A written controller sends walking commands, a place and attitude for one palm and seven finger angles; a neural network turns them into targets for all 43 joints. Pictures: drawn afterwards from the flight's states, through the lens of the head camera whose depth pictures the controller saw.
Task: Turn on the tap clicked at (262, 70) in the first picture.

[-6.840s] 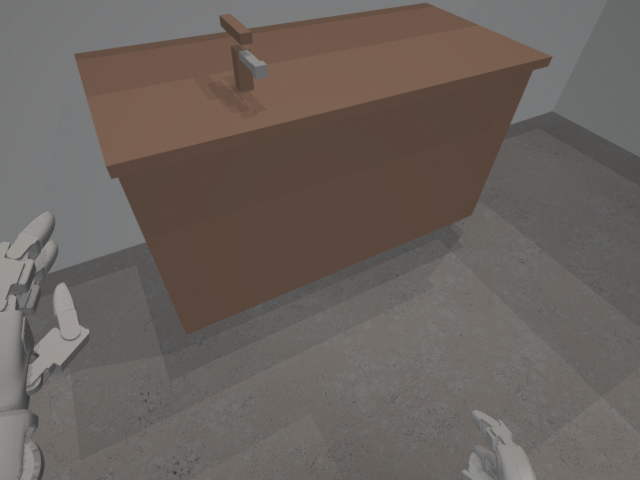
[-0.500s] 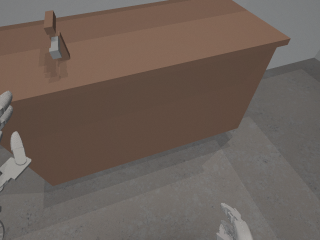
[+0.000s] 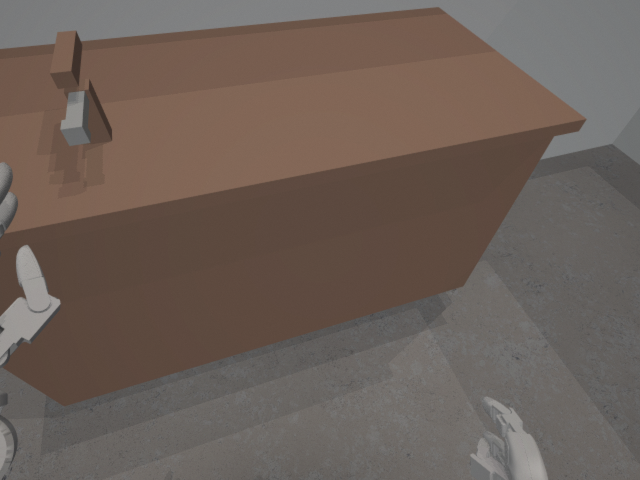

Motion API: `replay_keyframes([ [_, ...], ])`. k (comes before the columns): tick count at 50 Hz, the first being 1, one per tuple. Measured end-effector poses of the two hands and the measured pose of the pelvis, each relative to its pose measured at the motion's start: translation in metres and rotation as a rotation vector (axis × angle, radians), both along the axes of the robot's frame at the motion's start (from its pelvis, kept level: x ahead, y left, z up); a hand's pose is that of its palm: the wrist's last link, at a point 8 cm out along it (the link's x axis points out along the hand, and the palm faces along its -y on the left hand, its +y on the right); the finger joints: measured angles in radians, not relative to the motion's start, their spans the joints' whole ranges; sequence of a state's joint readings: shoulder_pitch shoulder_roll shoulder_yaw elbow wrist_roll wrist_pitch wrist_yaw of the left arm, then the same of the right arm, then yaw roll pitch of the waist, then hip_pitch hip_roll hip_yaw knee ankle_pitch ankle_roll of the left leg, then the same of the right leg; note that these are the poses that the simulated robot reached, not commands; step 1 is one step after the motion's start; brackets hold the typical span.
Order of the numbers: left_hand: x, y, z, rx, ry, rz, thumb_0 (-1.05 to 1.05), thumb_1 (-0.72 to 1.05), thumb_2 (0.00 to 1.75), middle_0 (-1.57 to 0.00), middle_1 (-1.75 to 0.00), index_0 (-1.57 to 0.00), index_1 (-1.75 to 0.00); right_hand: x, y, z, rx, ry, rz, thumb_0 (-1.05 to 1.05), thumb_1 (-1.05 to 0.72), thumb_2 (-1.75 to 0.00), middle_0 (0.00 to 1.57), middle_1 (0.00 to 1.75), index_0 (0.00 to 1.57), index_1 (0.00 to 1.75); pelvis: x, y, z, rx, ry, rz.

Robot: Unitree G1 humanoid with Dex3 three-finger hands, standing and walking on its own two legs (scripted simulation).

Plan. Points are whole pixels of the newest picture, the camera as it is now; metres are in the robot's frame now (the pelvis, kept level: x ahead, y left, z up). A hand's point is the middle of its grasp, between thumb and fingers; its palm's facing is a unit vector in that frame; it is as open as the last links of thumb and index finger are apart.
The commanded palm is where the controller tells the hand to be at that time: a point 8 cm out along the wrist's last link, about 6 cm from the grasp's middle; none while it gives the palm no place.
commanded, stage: take the last steps up to it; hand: left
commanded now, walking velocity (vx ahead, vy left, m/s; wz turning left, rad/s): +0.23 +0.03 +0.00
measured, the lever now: (76, 131) +0.54 +0.39 +0.12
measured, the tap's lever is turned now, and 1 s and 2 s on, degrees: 0 0 0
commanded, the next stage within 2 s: come to a stop and stand still in 0.44 s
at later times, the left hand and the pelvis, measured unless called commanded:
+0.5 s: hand (119, 247) +0.29 +0.21 +0.18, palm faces +0.40 -0.81 -0.43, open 7.4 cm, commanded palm +0.23 +0.26 +0.18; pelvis +0.08 -0.02 +0.00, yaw +2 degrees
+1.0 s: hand (150, 245) +0.30 +0.19 +0.17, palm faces +0.41 -0.81 -0.43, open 7.4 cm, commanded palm +0.24 +0.23 +0.18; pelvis +0.09 -0.05 +0.01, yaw +1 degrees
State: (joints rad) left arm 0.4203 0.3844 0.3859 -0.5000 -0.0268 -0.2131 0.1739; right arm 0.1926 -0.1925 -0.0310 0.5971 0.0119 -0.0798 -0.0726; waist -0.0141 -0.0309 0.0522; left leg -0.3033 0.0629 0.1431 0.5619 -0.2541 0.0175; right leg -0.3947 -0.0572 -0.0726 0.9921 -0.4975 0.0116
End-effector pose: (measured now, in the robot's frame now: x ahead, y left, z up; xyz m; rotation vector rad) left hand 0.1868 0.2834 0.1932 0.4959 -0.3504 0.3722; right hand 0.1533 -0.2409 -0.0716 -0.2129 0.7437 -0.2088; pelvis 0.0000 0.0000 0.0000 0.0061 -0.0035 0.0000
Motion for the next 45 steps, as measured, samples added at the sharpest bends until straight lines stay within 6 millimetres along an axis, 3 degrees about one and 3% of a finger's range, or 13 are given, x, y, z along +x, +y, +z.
replay_keyframes([
  [4, 0.011, -0.015, 0.007, 0.006, 0.026, -0.021, 0.01, 0.89, 0.90, -0.21, -0.30, -0.21, -0.30, 0.016, 0.024, -0.004, 0.092, -0.004, 0.046, 0.01, -0.91, -0.90, 0.20, 0.30, 0.20, 0.30, 0.015, -0.007, 0.006, -0.012, 0.013, -0.008],
  [8, 0.019, -0.033, 0.011, 0.057, 0.057, -0.020, 0.01, 0.89, 0.90, -0.21, -0.30, -0.21, -0.30, 0.030, 0.031, -0.017, 0.157, 0.007, 0.081, 0.01, -0.90, -0.90, 0.20, 0.30, 0.20, 0.30, 0.031, -0.020, 0.003, -0.009, 0.007, -0.007],
  [11, 0.028, -0.042, 0.006, 0.084, 0.066, 0.011, 0.01, 0.88, 0.90, -0.21, -0.30, -0.21, -0.30, 0.042, 0.022, -0.035, 0.170, 0.034, 0.100, 0.01, -0.90, -0.90, 0.20, 0.30, 0.20, 0.30, 0.042, -0.031, -0.007, -0.009, -0.005, 0.007],
  [14, 0.038, -0.044, 0.000, 0.034, 0.082, 0.039, 0.01, 0.88, 0.90, -0.21, -0.30, -0.21, -0.30, 0.050, 0.005, -0.041, 0.142, 0.092, 0.105, 0.01, -0.90, -0.90, 0.20, 0.30, 0.20, 0.30, 0.049, -0.034, -0.004, 0.004, -0.010, 0.017],
  [21, 0.055, -0.041, -0.002, 0.008, 0.119, 0.035, 0.01, 0.88, 0.90, -0.21, -0.30, -0.21, -0.30, 0.068, -0.034, -0.015, 0.017, 0.112, 0.058, 0.01, -0.90, -0.90, 0.20, 0.30, 0.20, 0.30, 0.069, -0.032, 0.009, 0.026, 0.008, 0.026],
  [26, 0.067, -0.028, 0.001, 0.014, 0.053, 0.000, 0.01, 0.88, 0.90, -0.21, -0.30, -0.21, -0.30, 0.088, -0.041, 0.000, -0.072, 0.062, 0.034, 0.01, -0.91, -0.90, 0.20, 0.30, 0.20, 0.30, 0.087, -0.018, 0.001, -0.001, -0.002, 0.026],
  [29, 0.078, -0.015, 0.000, 0.017, 0.003, -0.002, 0.01, 0.88, 0.90, -0.21, -0.30, -0.21, -0.30, 0.099, -0.033, 0.003, -0.076, 0.031, 0.013, 0.01, -0.91, -0.90, 0.20, 0.30, 0.20, 0.30, 0.094, -0.012, -0.003, 0.010, -0.012, 0.017],
  [33, 0.090, -0.009, 0.004, 0.004, 0.003, 0.012, 0.01, 0.88, 0.90, -0.21, -0.30, -0.21, -0.30, 0.111, -0.007, 0.006, -0.010, 0.003, 0.049, 0.01, -0.91, -0.90, 0.20, 0.30, 0.19, 0.30, 0.100, -0.012, 0.003, -0.009, -0.008, 0.029],
  [39, 0.088, -0.031, 0.007, 0.010, 0.060, -0.014, 0.01, 0.89, 0.90, -0.21, -0.30, -0.21, -0.30, 0.118, 0.022, 0.002, 0.109, -0.026, 0.125, 0.01, -0.90, -0.90, 0.20, 0.30, 0.20, 0.30, 0.104, -0.025, 0.007, -0.010, -0.012, 0.015],
  [45, 0.081, -0.051, 0.001, 0.010, 0.115, 0.032, 0.01, 0.88, 0.90, -0.21, -0.30, -0.21, -0.30, 0.114, 0.012, -0.017, 0.158, -0.002, 0.152, 0.01, -0.90, -0.90, 0.20, 0.30, 0.20, 0.30, 0.099, -0.044, 0.002, -0.009, -0.027, 0.019],
])
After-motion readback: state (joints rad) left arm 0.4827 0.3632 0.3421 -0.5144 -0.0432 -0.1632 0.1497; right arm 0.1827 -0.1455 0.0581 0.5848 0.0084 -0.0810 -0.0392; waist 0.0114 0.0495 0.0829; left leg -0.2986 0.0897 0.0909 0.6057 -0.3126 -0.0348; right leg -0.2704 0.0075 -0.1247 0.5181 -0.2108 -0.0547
